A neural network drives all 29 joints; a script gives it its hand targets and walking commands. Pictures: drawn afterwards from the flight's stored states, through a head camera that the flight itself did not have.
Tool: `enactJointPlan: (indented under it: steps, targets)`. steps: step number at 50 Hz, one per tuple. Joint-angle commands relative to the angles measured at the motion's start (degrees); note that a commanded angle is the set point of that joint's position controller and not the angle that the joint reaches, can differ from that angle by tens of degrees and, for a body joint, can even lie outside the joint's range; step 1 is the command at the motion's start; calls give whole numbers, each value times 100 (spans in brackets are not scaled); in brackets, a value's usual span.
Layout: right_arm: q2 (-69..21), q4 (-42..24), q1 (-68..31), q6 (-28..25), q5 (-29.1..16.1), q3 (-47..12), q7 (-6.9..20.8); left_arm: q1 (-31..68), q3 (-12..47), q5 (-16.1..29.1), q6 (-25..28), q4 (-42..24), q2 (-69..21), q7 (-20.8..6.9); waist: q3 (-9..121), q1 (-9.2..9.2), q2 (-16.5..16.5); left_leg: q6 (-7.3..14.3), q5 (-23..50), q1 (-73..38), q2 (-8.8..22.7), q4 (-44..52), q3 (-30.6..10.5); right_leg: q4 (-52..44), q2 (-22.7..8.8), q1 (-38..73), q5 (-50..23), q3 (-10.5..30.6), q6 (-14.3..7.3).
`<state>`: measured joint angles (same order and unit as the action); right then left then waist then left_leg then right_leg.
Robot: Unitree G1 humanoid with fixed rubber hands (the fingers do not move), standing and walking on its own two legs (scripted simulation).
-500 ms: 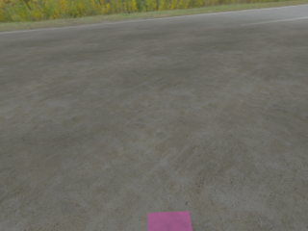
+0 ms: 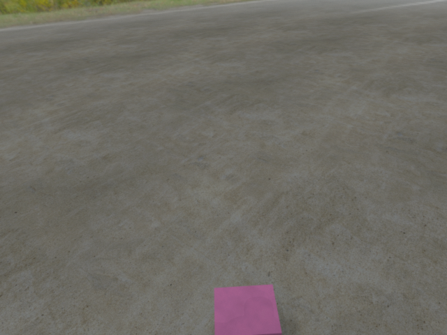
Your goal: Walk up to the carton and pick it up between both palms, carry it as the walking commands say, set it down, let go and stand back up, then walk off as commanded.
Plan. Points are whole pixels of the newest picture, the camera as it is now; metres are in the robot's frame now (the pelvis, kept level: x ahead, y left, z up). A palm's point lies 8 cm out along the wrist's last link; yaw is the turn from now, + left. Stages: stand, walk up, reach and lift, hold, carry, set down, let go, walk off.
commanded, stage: stand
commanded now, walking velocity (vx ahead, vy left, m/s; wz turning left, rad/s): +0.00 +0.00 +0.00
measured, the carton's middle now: (245, 320) +0.46 -0.02 -0.67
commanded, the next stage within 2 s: walk off in 0.64 s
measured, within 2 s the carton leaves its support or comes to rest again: neither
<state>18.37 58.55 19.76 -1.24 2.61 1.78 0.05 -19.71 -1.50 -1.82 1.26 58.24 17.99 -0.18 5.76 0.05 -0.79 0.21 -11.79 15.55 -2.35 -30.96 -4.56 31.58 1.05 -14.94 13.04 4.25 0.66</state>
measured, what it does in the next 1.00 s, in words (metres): stands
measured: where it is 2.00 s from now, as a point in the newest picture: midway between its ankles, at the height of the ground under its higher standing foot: outside the picture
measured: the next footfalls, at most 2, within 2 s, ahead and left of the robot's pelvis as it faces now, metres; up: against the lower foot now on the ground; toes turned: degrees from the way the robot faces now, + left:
left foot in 1.60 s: -0.11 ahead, +0.11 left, +0.00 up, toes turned +3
right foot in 1.96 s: -0.20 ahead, -0.12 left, +0.00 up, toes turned +0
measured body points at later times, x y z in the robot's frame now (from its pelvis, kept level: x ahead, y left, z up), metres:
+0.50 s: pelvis +0.01 +0.01 +0.00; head -0.03 +0.00 +0.45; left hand +0.04 +0.30 -0.13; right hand +0.05 -0.28 -0.14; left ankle +0.06 +0.12 -0.73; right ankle +0.05 -0.13 -0.73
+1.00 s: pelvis +0.03 +0.01 +0.01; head +0.01 +0.00 +0.46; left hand +0.07 +0.28 -0.14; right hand +0.10 -0.26 -0.14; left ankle +0.06 +0.12 -0.73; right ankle +0.05 -0.13 -0.73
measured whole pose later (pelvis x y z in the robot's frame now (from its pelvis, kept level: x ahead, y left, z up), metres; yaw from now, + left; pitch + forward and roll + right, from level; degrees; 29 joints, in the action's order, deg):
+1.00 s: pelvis +0.03 +0.01 +0.01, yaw +1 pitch -4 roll -1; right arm 16.5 62.8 9.1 0.9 0.2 -0.1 -0.6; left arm -10.0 0.3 0.1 -1.0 64.9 14.8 0.8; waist -1.1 -0.4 -1.5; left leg 0.6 -12.2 11.7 -3.0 -27.8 -5.9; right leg 26.0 -0.2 -9.6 12.8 3.2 2.0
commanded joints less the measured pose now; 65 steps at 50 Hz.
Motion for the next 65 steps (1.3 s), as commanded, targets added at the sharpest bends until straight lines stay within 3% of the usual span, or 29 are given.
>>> enactJointPlan:
  steps: [1,6,8,11,14,18,21,22,28,33,35,41,43,44,45,47,48,49,51,52,54,57,58,60,61,62,63,64,65]
  targets:
    - [1246,-366,-268,-119,-21,233,-71,244,-283,33,117,-406,1294,63,-1289,-29,66,355,-1776,457,597,1092,-934,-1258,-509,-825,1893,869,-331]
    - [1148,-288,-310,-129,-24,191,-71,293,-262,40,103,-274,1243,64,-1354,-33,18,353,-1758,440,652,1140,-967,-1217,-502,-802,1768,822,-306]
    - [1242,-292,-361,-100,-20,198,-74,343,-251,41,104,-250,1207,67,-1304,-51,148,371,-1682,452,674,1107,-982,-1232,-519,-716,1714,800,-310]
    - [1311,-291,-439,-115,-28,229,-76,392,-277,40,94,-227,1252,86,-1145,-55,-70,355,-1694,320,675,1176,-978,-1202,-514,-620,1617,762,-310]
    - [1124,-240,-451,-114,-63,164,-81,513,-264,48,133,-185,1237,92,-1195,-10,174,352,-1416,312,659,1094,-930,-1261,-558,-525,1510,810,-304]
    - [1190,-177,-585,-107,-81,151,-89,627,-250,57,105,-166,1248,92,-1126,-53,-38,314,-1231,222,631,1063,-841,-1293,-567,-433,1388,772,-305]
    - [1213,-146,-660,-83,-88,159,-79,602,-242,54,86,-68,1212,95,-1185,-36,72,322,-1351,257,653,1085,-880,-1307,-565,-448,1475,768,-283]
    - [1162,-133,-588,-92,-101,141,-85,620,-215,57,79,-41,1168,94,-1152,8,178,318,-1213,164,677,1059,-887,-1296,-576,-446,1375,750,-279]
    - [1221,-121,-871,-88,-103,120,-110,757,-228,80,103,-7,1187,109,-1000,-88,-49,328,-989,137,760,1208,-959,-1157,-577,-56,784,600,-249]
    - [1231,-55,-849,-90,-161,122,-104,800,-191,101,74,116,1170,98,-1024,-34,100,279,-779,-23,707,1187,-915,-1247,-590,-9,725,568,-221]
    - [1178,-35,-997,-78,-130,89,-100,872,-215,120,81,134,1257,114,-948,-93,19,273,-671,-18,703,1207,-898,-1247,-600,190,508,546,-212]
    - [1316,-67,-1264,-73,-170,121,-93,1034,-159,117,77,193,1176,106,-912,-42,8,253,-379,-189,716,1287,-882,-1279,-600,340,174,433,-159]
    - [691,211,-955,-10,-232,-50,-91,869,-4,179,14,433,632,105,-854,-26,-35,180,131,-251,729,1192,-775,-1303,-664,466,-354,402,-83]
    - [439,300,-851,26,-257,-103,-97,829,56,196,-29,530,338,108,-852,-18,145,105,493,-319,752,1104,-768,-1231,-698,438,-579,373,-21]
    - [630,247,-928,81,-254,-67,-83,874,51,220,-71,458,500,107,-851,-37,104,59,816,-321,768,996,-733,-1188,-712,445,-805,344,71]
    - [681,184,-965,154,-243,-57,-91,848,53,206,-192,481,631,139,-842,-5,160,53,1343,-360,771,671,-638,-1026,-765,323,-1232,325,44]
    - [814,200,-960,195,-266,-6,-122,909,8,176,-206,445,779,152,-689,4,277,66,1430,-411,760,562,-595,-922,-753,308,-1351,335,12]
    - [821,191,-996,219,-240,6,-135,931,-4,207,-237,449,775,178,-659,10,82,118,1518,-371,789,525,-634,-781,-732,274,-1388,260,30]
    - [889,156,-1039,261,-234,49,-153,913,-9,191,-277,411,703,207,-493,-29,88,229,1703,-381,893,546,-732,-495,-591,188,-1349,118,33]
    - [977,120,-1050,272,-230,93,-175,891,-44,216,-289,375,721,225,-397,-19,-136,324,1790,-338,993,612,-830,-303,-524,209,-1204,85,56]
    - [945,112,-1093,325,-191,132,-192,764,-64,194,-331,369,676,264,-402,-68,-392,559,2032,-97,1237,749,-1063,176,-287,210,-711,-92,81]
    - [829,-20,-1346,421,-118,178,-232,412,-56,140,-411,385,351,303,-297,-86,-1072,981,2302,253,1760,917,-1471,1303,-15,203,1074,-252,56]
    - [839,-50,-1421,451,-76,193,-261,425,-44,146,-418,312,245,302,-353,-101,-1097,1068,2384,364,1873,957,-1541,1438,-78,128,1431,-273,46]
    - [735,-91,-1596,514,-78,226,-265,329,-27,113,-435,305,132,312,-328,-125,-1136,1019,2231,547,1835,810,-1513,1202,-207,241,1260,-299,-41]
    - [590,-88,-1767,546,-79,225,-266,283,-46,124,-416,321,177,316,-376,-236,-979,819,2168,487,1561,516,-1357,446,-298,316,764,-351,-59]
    - [583,-74,-1669,601,-146,246,-275,98,-38,101,-371,363,206,327,-393,-268,-570,543,1897,517,1228,162,-1122,-208,-384,401,31,-204,-84]
    - [276,-224,-1731,637,-214,184,-287,180,-67,47,-354,326,435,322,-506,-213,827,164,851,704,425,-756,-478,-1241,-1127,144,-1162,899,-356]
    - [133,-338,-1771,668,-234,189,-317,307,-140,4,-352,195,918,312,-677,-388,2126,-185,-1725,1034,-588,-2591,203,-1943,-2424,-325,-2103,2312,-1131]
    - [195,-242,-1369,676,-136,238,-382,352,-137,-97,-312,168,861,313,-564,-309,1781,-176,-2340,662,-328,-3745,-311,-1843,-2795,-757,-2327,2717,-1529]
